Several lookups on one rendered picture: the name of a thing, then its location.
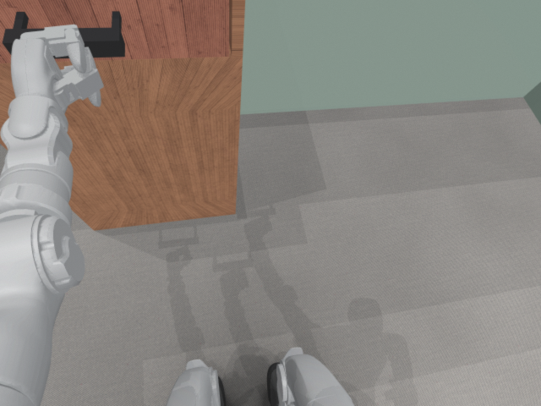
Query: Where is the handle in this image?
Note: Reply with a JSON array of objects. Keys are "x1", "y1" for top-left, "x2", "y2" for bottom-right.
[{"x1": 3, "y1": 11, "x2": 125, "y2": 58}]

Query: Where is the drawer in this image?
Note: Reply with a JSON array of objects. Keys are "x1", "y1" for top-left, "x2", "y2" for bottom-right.
[{"x1": 0, "y1": 0, "x2": 229, "y2": 63}]

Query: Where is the left robot hand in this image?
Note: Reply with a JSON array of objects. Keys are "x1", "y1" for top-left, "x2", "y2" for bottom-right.
[{"x1": 11, "y1": 25, "x2": 104, "y2": 114}]

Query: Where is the robot left upper arm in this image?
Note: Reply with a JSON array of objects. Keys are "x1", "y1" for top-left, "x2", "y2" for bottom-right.
[{"x1": 0, "y1": 214, "x2": 85, "y2": 406}]

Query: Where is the left robot forearm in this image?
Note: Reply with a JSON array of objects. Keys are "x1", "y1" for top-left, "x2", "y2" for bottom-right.
[{"x1": 0, "y1": 95, "x2": 74, "y2": 229}]

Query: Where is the right robot thigh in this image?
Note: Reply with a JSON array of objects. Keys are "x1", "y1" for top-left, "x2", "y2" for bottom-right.
[{"x1": 276, "y1": 354, "x2": 354, "y2": 406}]

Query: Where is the cabinet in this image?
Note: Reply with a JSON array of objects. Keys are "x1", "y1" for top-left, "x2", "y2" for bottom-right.
[{"x1": 0, "y1": 0, "x2": 245, "y2": 231}]

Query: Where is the robot thigh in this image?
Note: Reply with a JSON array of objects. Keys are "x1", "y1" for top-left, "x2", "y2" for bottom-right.
[
  {"x1": 276, "y1": 354, "x2": 354, "y2": 406},
  {"x1": 166, "y1": 366, "x2": 221, "y2": 406}
]

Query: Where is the left robot thigh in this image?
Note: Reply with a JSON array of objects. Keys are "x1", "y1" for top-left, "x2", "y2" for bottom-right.
[{"x1": 166, "y1": 366, "x2": 221, "y2": 406}]

